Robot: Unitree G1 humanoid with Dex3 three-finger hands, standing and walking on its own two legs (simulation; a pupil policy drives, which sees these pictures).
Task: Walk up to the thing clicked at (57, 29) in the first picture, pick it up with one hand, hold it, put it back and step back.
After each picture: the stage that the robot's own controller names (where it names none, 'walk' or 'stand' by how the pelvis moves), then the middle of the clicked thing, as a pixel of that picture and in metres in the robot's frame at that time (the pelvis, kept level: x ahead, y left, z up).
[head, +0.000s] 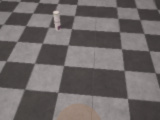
stand; (57, 21) +1.70 +0.31 -0.65
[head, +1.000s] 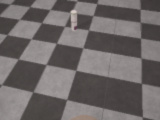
walk; (74, 20) +1.57 +0.18 -0.64
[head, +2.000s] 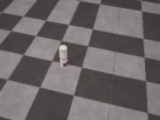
walk; (63, 57) +1.01 +0.19 -0.62
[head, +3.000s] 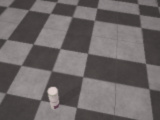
walk; (54, 98) +0.60 +0.19 -0.64
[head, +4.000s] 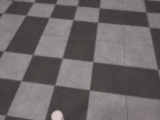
stand; out of the picture +0.39 +0.17 -0.62
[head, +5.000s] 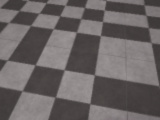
stand; out of the picture +0.36 +0.16 -0.65
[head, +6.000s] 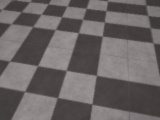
stand; out of the picture +0.36 +0.15 -0.66
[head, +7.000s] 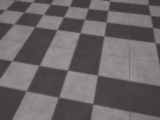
stand; out of the picture +0.36 +0.16 -0.66
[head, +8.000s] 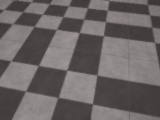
stand; out of the picture +0.36 +0.16 -0.66
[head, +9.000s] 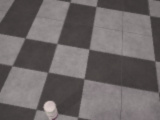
go down; (51, 111) +0.39 +0.16 -0.60
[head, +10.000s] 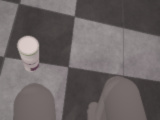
go down; (30, 56) +0.46 +0.17 -0.24
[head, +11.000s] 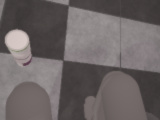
close in; (21, 51) +0.46 +0.17 -0.23
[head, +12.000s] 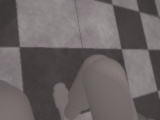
close in; out of the picture +0.46 +0.21 -0.17
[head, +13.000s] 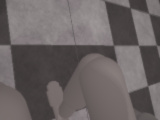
close; out of the picture +0.45 +0.22 -0.17
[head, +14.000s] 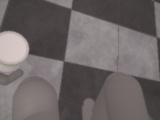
lift; (7, 60) +0.36 +0.22 -0.07
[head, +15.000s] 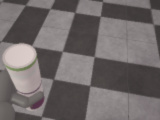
hold; (28, 83) +0.32 +0.16 +0.07
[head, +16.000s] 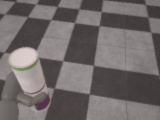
hold; (33, 84) +0.32 +0.16 +0.05
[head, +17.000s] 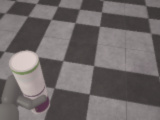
crouch; (33, 87) +0.32 +0.16 +0.05
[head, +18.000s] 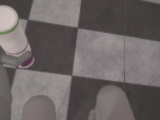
crouch; (15, 44) +0.45 +0.17 -0.04
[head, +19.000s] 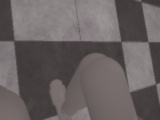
lower; out of the picture +0.47 +0.23 -0.18
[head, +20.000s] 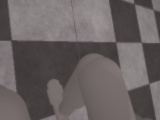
lower; out of the picture +0.48 +0.24 -0.17
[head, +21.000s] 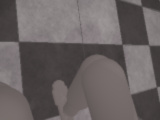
lower; out of the picture +0.46 +0.23 -0.17
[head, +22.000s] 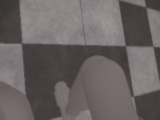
lower; out of the picture +0.46 +0.23 -0.16
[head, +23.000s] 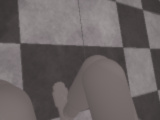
loosen; out of the picture +0.46 +0.20 -0.16
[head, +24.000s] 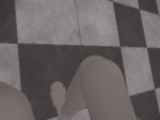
withdraw; out of the picture +0.46 +0.20 -0.18
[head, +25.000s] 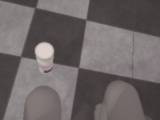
walk; (45, 60) +0.46 +0.14 -0.29
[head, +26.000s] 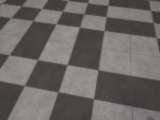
stand; out of the picture +0.37 +0.13 -0.59
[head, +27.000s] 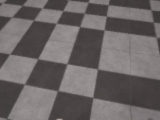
stand; out of the picture +0.38 +0.14 -0.60
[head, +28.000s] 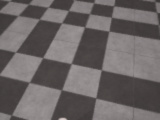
stand; out of the picture +0.38 +0.13 -0.63
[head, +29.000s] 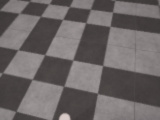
walk; out of the picture +0.39 +0.13 -0.65
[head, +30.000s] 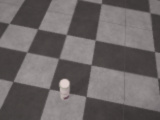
walk; (64, 90) +0.55 +0.09 -0.64
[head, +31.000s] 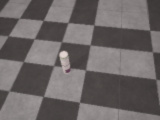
walk; (65, 63) +0.85 +0.20 -0.63
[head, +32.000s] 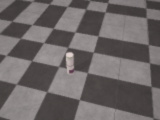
stand; (70, 63) +1.03 +0.12 -0.64
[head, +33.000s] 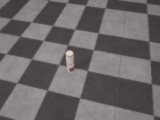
stand; (70, 62) +1.02 +0.12 -0.66
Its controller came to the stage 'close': yes
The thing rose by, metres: 0.70
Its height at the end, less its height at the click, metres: +0.00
